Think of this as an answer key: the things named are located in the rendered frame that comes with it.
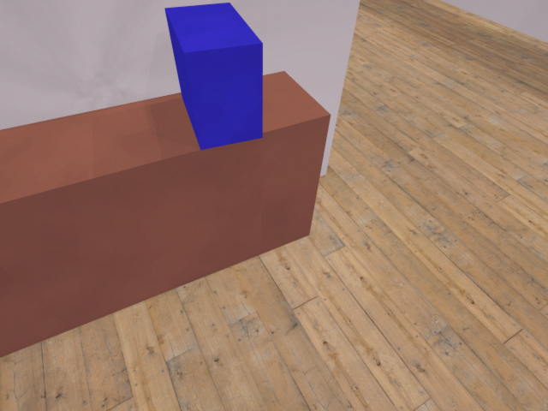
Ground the carton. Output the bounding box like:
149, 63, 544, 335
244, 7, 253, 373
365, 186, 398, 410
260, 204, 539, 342
164, 3, 263, 150

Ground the pedestal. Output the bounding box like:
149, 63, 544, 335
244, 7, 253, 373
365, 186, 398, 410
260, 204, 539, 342
0, 71, 331, 358

